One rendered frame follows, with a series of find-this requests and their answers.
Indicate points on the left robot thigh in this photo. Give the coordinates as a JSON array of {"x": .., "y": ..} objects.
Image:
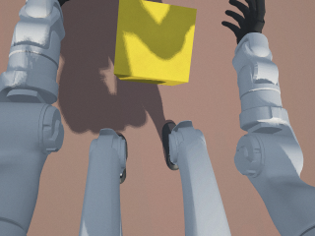
[{"x": 101, "y": 211}]

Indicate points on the right robot forearm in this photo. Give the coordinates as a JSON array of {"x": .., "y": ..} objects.
[{"x": 259, "y": 89}]

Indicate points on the left robot upper arm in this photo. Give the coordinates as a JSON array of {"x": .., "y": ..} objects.
[{"x": 29, "y": 132}]

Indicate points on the left robot forearm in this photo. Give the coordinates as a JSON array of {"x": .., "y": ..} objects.
[{"x": 34, "y": 54}]

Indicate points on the carton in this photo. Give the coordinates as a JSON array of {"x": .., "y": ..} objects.
[{"x": 154, "y": 42}]

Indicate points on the right robot upper arm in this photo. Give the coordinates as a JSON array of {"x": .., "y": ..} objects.
[{"x": 273, "y": 164}]

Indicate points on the robot left foot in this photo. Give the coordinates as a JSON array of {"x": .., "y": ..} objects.
[{"x": 123, "y": 176}]

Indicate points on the right robot hand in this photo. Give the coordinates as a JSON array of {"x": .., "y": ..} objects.
[{"x": 253, "y": 20}]

